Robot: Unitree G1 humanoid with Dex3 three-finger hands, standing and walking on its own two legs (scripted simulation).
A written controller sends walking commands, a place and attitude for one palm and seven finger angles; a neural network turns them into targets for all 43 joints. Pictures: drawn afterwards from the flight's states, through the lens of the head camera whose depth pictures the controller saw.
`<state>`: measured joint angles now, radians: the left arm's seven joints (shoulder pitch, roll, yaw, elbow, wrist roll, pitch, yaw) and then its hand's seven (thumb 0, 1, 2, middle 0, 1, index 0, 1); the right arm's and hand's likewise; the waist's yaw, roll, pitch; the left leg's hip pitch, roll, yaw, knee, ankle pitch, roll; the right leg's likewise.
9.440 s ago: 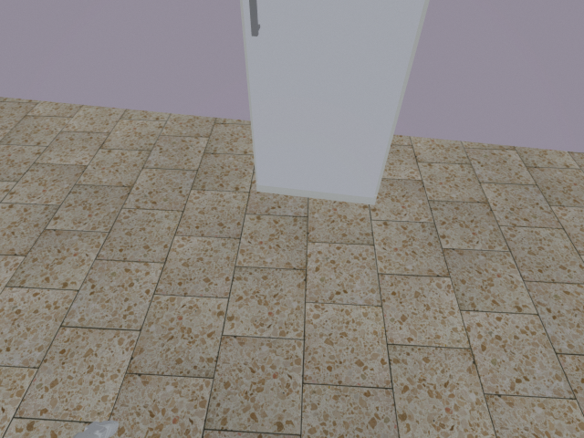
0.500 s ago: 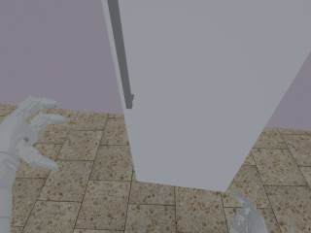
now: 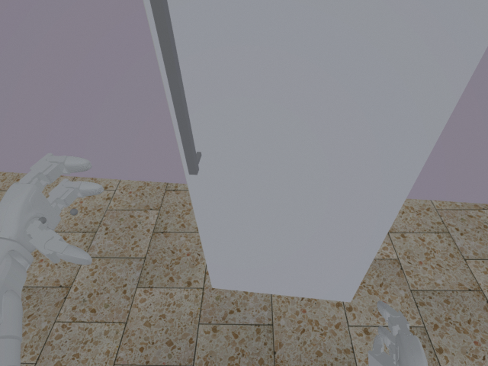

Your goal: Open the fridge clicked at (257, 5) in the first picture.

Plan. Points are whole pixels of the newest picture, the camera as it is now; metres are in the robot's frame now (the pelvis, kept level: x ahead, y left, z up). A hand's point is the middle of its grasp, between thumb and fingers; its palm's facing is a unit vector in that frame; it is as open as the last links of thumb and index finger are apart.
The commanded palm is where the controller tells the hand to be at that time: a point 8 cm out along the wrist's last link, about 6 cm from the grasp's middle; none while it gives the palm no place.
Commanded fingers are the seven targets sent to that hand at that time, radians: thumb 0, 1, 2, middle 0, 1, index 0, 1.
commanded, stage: raise the hand to about handle height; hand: left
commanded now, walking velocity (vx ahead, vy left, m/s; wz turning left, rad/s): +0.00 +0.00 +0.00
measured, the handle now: (179, 77) +0.52 +0.17 +0.24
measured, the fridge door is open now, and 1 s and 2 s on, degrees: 0 0 0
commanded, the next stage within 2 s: move the hooked fingers beside the handle in 0.02 s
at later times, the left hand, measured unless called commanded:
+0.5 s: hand (90, 192) +0.31 +0.27 +0.16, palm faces +0.00 -1.00 -0.03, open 14.0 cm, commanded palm +0.29 +0.32 +0.16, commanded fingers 0.00 -0.50 0.30 -0.30 -1.20 -0.30 -1.20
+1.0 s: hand (119, 168) +0.37 +0.25 +0.16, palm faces -0.01 -1.00 -0.02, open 14.0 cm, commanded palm +0.35 +0.30 +0.15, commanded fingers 0.00 -0.50 0.30 -0.30 -1.20 -0.30 -1.20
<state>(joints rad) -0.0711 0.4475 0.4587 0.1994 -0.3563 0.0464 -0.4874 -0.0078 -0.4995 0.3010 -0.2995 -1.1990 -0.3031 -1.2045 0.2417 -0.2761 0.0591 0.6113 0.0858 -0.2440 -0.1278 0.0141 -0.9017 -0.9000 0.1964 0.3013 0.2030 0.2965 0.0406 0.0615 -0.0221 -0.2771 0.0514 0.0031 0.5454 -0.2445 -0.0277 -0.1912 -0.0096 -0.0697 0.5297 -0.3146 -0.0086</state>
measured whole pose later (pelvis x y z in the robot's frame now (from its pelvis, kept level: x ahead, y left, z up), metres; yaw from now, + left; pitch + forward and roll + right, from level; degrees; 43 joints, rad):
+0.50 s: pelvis +0.00 +0.01 +0.00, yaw +0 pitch +0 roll -1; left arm -0.24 0.45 0.42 0.36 -0.32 0.04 -0.47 -0.01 -0.50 0.30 -0.30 -1.20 -0.30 -1.20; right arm 0.24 -0.27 0.07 0.62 0.09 -0.22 -0.13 0.01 -0.90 -0.90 0.20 0.30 0.20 0.30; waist 0.02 0.05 -0.02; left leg -0.30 0.04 0.01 0.55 -0.24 -0.02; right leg -0.21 -0.02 -0.06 0.53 -0.31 0.00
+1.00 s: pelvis +0.01 +0.01 +0.00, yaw -1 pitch +2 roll -1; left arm -0.41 0.44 0.37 0.52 -0.26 0.02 -0.39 -0.01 -0.50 0.30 -0.30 -1.20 -0.30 -1.20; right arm 0.28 -0.27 0.05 0.63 0.08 -0.15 -0.12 0.01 -0.90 -0.90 0.20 0.30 0.20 0.30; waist 0.00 0.04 -0.03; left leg -0.33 0.04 0.02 0.56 -0.25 -0.01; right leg -0.25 -0.02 -0.05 0.53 -0.31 0.01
